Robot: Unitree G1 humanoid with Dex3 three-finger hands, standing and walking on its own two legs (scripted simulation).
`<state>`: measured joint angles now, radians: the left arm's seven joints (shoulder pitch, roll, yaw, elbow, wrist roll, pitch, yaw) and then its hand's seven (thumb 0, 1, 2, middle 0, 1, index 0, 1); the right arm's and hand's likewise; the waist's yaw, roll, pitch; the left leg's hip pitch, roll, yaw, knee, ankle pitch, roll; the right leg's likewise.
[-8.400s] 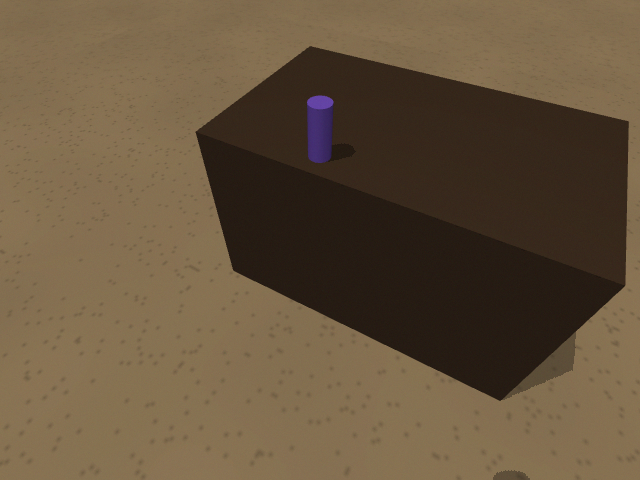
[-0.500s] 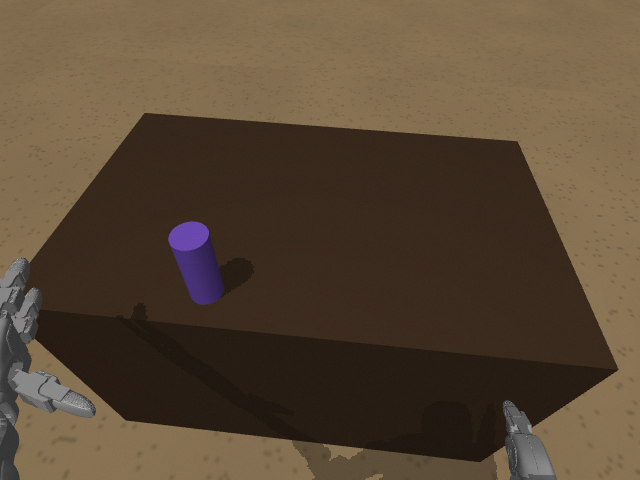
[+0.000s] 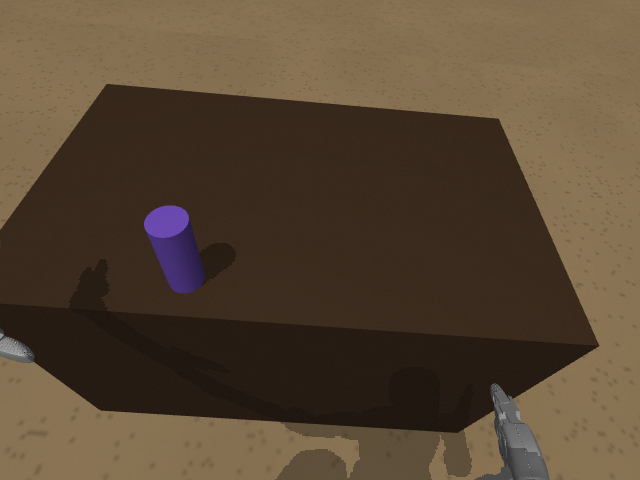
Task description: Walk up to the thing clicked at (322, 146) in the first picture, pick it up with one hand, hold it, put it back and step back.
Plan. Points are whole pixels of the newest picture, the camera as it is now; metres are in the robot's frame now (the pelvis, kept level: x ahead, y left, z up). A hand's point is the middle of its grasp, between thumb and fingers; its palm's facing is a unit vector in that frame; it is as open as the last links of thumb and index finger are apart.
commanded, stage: go down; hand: left
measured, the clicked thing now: (177, 252) +0.46 +0.20 -0.03
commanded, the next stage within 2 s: none
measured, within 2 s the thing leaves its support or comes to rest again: neither
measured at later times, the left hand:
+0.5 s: hand (1, 260) +0.37 +0.37 +0.07, palm faces +0.17 -0.98 +0.02, open 17.7 cm
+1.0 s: hand out of the picture +0.39 +0.38 +0.07, palm faces +0.18 -0.98 +0.02, open 17.7 cm
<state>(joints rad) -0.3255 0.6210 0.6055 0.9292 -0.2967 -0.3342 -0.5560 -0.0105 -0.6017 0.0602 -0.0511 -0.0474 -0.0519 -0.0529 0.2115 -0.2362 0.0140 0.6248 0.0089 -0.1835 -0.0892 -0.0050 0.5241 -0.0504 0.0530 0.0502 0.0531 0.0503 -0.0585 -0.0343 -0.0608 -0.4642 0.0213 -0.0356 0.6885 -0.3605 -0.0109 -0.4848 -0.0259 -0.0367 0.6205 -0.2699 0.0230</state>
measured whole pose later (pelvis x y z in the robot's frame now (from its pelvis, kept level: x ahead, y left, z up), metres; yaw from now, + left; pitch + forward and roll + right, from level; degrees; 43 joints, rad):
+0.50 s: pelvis +0.01 +0.00 -0.02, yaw +0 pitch +13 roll -2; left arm -0.45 0.73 0.65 1.02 -0.27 -0.28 -0.60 -0.01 -0.61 0.07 -0.06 -0.04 -0.05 -0.06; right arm 0.27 -0.25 0.05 0.52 0.00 -0.22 -0.09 -0.01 0.52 -0.06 0.05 0.05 0.05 0.05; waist -0.08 -0.03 -0.11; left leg -0.62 0.03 -0.04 0.82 -0.43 -0.01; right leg -0.63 -0.02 -0.04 0.74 -0.33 0.03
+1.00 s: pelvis +0.01 +0.00 -0.03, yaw +0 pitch +16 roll -3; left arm -0.55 0.84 0.70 1.10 -0.24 -0.24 -0.64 -0.01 -0.61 0.08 -0.05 -0.04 -0.04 -0.06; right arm 0.30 -0.26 0.07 0.43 0.00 -0.22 -0.09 -0.01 0.52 -0.06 0.05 0.05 0.05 0.05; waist -0.11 -0.03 -0.12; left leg -0.74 0.03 -0.06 0.93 -0.47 -0.01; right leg -0.75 -0.02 -0.05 0.84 -0.37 0.02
